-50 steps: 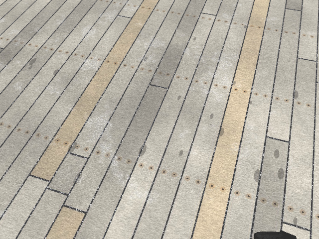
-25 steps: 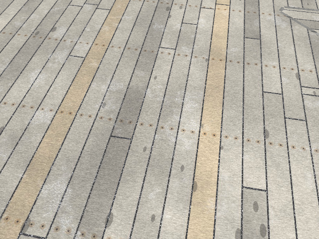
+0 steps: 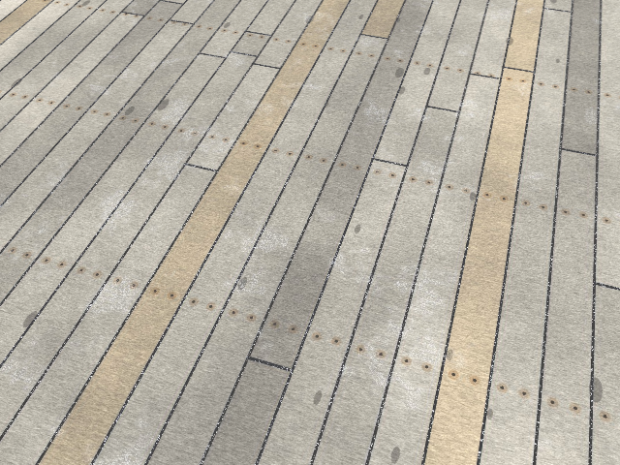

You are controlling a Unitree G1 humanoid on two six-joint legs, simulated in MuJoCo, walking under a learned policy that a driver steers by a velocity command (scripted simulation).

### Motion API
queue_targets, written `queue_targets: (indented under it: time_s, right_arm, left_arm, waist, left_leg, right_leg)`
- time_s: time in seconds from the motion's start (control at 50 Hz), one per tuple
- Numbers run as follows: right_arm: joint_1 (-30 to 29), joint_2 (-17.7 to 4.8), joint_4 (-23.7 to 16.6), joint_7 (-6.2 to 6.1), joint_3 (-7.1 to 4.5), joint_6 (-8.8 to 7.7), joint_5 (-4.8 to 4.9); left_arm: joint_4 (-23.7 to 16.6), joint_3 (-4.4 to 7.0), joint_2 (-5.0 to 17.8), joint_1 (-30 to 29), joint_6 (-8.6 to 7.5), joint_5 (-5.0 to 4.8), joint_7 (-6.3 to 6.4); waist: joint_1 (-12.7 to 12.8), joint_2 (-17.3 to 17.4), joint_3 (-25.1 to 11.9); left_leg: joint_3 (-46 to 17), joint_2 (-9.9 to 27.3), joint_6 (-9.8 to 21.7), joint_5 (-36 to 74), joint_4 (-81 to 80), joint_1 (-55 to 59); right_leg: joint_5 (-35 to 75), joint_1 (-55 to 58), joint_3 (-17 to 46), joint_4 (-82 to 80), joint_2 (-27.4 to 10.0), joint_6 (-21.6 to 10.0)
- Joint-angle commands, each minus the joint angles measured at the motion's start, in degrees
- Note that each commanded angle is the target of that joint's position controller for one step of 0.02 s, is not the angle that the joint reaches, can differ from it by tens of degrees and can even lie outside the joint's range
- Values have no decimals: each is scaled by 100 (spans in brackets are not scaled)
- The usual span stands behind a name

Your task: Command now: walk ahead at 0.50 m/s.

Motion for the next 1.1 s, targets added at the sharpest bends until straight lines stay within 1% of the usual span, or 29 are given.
queue_targets:
  time_s: [0.02, 0.1, 0.14, 0.16, 0.18, 0.2, 0.22, 0.24, 0.26, 0.3, 0.32, 0.34, 0.42, 0.52, 0.62, 0.68, 0.7, 0.72, 0.74, 0.76, 0.78, 0.8, 0.82, 0.84, 0.88, 0.92, 0.94, 1.0, 1.1]
  right_arm:
    - [-672, -218, -453, -8, 6, -68, 26]
    - [-878, -317, -606, -24, -31, -147, 21]
    - [-200, -405, -410, -80, -103, -211, 16]
    - [688, -491, -102, -128, -175, -262, -9]
    - [1735, -806, 196, -193, -296, -320, -123]
    - [2485, -1458, 262, -226, -465, -324, -256]
    - [2228, -1312, 269, -163, -456, -219, -28]
    - [1508, -1065, 182, -143, -385, -199, 82]
    - [1070, -683, 101, -111, -286, -235, 90]
    - [916, -291, 211, -132, -162, -307, 99]
    - [1109, -181, 313, -134, -118, -367, 80]
    - [1265, -319, 391, -152, -147, -403, 82]
    - [1720, -491, 542, -167, -155, -441, 81]
    - [2244, -471, 675, -184, -106, -430, 80]
    - [2681, -516, 863, -259, -109, -393, 11]
    - [2510, -614, 888, -307, -142, -371, -26]
    - [2427, -670, 888, -310, -158, -363, -28]
    - [2312, -682, 876, -295, -159, -341, 1]
    - [2246, -580, 753, -275, -115, -352, 57]
    - [2798, -23, 582, -199, 3, -356, 320]
    - [2625, -474, 647, -207, -141, -347, 169]
    - [2088, -538, 480, -200, -189, -334, 103]
    - [1775, -453, 402, -173, -171, -361, 76]
    - [1699, -331, 404, -160, -175, -325, 35]
    - [1894, -139, 453, -90, -154, -169, -87]
    - [1690, -139, 388, -58, -172, -84, -97]
    - [1550, -104, 299, -37, -163, -51, -89]
    - [692, -228, 10, -14, -168, -18, -54]
    - [-320, -158, -309, -1, -91, -44, 10]
  left_arm:
    - [-106, 104, 736, 383, -53, 25, 51]
    - [6, 132, 820, 445, -8, 97, 127]
    - [4, 157, 907, 245, 7, 98, 145]
    - [-1, 159, 923, 139, 28, 69, 132]
    - [-108, 119, 833, 68, 16, 23, 117]
    - [-291, -4, 273, 579, 12, -213, 49]
    - [-213, 135, 696, 472, 21, -84, 47]
    - [-381, 190, 781, -96, 40, -5, 42]
    - [-476, 176, 700, -445, 13, 16, 9]
    - [-452, 171, 475, -417, 130, 122, -32]
    - [-405, 166, 391, -358, 198, 165, -55]
    - [-421, 151, 289, -289, 252, 175, -91]
    - [-770, 186, 447, -1281, 348, 141, -140]
    - [-1139, 105, 359, -2396, 326, 65, -155]
    - [-1402, 91, 437, -3065, 270, 59, -139]
    - [-1395, 140, 524, -2812, 190, 55, -106]
    - [-1246, 189, 592, -2334, 157, 59, -68]
    - [-932, 259, 682, -1425, 106, 86, -20]
    - [-648, 380, 1018, -374, 49, 210, 45]
    - [-593, 551, 1668, 290, 55, 322, 67]
    - [-613, 525, 1507, -88, 149, 111, 7]
    - [-703, 445, 1244, -778, 164, 5, -15]
    - [-762, 344, 863, -1162, 128, 1, -44]
    - [-735, 285, 675, -1297, 90, 17, -36]
    - [-582, 208, 490, -1194, 24, 1, 6]
    - [-423, 195, 516, -830, -63, -6, 18]
    - [-398, 232, 711, -777, -73, -5, 24]
    - [-334, 202, 697, -471, -64, 4, 15]
    - [-183, 155, 655, 81, -62, -6, 40]
  waist:
    - [26, -587, 410]
    - [-29, -593, 460]
    - [-361, -644, 122]
    - [-739, -508, -315]
    - [-1106, -305, -929]
    - [-1046, 864, -1849]
    - [-968, 604, -1906]
    - [-668, 255, -861]
    - [-538, 2, -351]
    - [-165, 52, 69]
    - [-114, 87, 122]
    - [-47, 210, -13]
    - [-146, 69, 266]
    - [-427, 116, 389]
    - [-607, 156, 479]
    - [-375, 194, 350]
    - [-170, 231, 102]
    - [222, 84, -350]
    - [588, -155, -989]
    - [490, -1399, -1854]
    - [372, -957, -1834]
    - [89, -654, -892]
    - [-31, -370, -380]
    - [-207, -342, -126]
    - [-442, -547, -13]
    - [-483, -446, 104]
    - [-521, -584, 62]
    - [-346, -480, 279]
    - [-57, -482, 383]
  left_leg:
    - [241, -195, 46, 190, -521, -47]
    - [269, -334, 295, -448, -989, 90]
    - [421, -660, 497, -829, -1292, 1164]
    - [516, -835, 633, -623, -1664, 2236]
    - [-133, -247, 886, -718, -1673, 3781]
    - [-2769, 1579, 1639, -1296, -1957, 5647]
    - [-4079, 1844, 1836, -1517, -2748, 5420]
    - [-3092, 1583, 1615, -1832, -2859, 4536]
    - [-2440, 1336, 1427, -1537, -3118, 3702]
    - [-1486, 809, 1004, -868, -3437, 2701]
    - [-1196, 662, 906, -117, -3405, 2518]
    - [-1127, 682, 1009, 25, -3440, 2569]
    - [-757, 517, 1025, 265, -3717, 2726]
    - [-474, 403, 918, 840, -3714, 3165]
    - [-449, 663, 974, 1517, -3404, 4111]
    - [-316, 749, 861, 2870, -2781, 4358]
    - [-241, 701, 786, 3629, -2220, 4313]
    - [-53, 502, 676, 3817, -1208, 4071]
    - [86, 277, 560, 2574, 183, 3013]
    - [500, -686, 241, -709, 2589, 897]
    - [-294, -910, 338, -2683, 3322, 248]
    - [-451, -526, 391, -2201, 3346, -77]
    - [-444, -319, 388, -1773, 3009, 27]
    - [-417, -161, 366, -1567, 2665, 232]
    - [-345, -46, 241, -1413, 2257, 752]
    - [-236, -19, 165, -1205, 2079, 596]
    - [-171, 7, 106, -1018, 1872, 427]
    - [-64, 120, -42, -423, 1130, -104]
    - [209, -90, -52, 197, -241, -85]
  right_leg:
    - [2305, -71, 797, -315, -1607, -586]
    - [3114, 587, 789, 133, -1866, -602]
    - [4538, 537, 614, 972, -1804, -460]
    - [4788, 308, 433, 1954, -1612, -353]
    - [3660, -706, 295, 3282, -1391, -238]
    - [531, -2753, -126, 5619, -535, 63]
    - [-1698, -3526, 528, 6489, -171, 6]
    - [-1186, -3913, 721, 6563, -590, -45]
    - [-724, -3794, 723, 6226, -795, -41]
    - [-375, -3203, 681, 5591, -1060, 44]
    - [-314, -2988, 643, 5497, -1075, 77]
    - [-274, -2991, 551, 5430, -1038, 139]
    - [479, -3736, 400, 4690, -1207, 326]
    - [1218, -3819, 164, 3223, -1072, 398]
    - [1001, -3891, 70, 2460, -891, 208]
    - [368, -3229, -42, 2079, -639, -52]
    - [202, -2569, -125, 1939, -440, -161]
    - [442, -1479, -222, 1555, -268, -299]
    - [309, 88, 518, 1535, -943, -567]
    - [-308, 1869, 3271, 1147, -2760, -1365]
    - [-270, 1576, 4291, 517, -2910, -1452]
    - [-506, 727, 3317, 443, -2674, -1244]
    - [-192, -72, 2691, 185, -2433, -1060]
    - [129, -537, 2205, 37, -2166, -850]
    - [529, -1192, 1645, -203, -1872, -692]
    - [1386, -1180, 1240, -225, -1671, -632]
    - [1234, -1123, 1192, -318, -1700, -691]
    - [1351, -915, 1029, -503, -1608, -697]
    - [2025, -359, 721, -448, -1497, -575]
Next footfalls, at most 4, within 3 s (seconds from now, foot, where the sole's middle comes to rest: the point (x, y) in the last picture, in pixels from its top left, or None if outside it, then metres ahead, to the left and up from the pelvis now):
0.18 left None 0.26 0.11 -0.78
0.74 right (375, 432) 0.57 -0.07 -0.78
1.26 left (303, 319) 0.84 0.11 -0.78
1.66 right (382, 342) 0.79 -0.09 -0.78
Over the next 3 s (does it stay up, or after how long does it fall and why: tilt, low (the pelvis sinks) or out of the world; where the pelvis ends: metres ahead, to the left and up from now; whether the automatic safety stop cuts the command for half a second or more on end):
stays up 0.82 0.02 -0.01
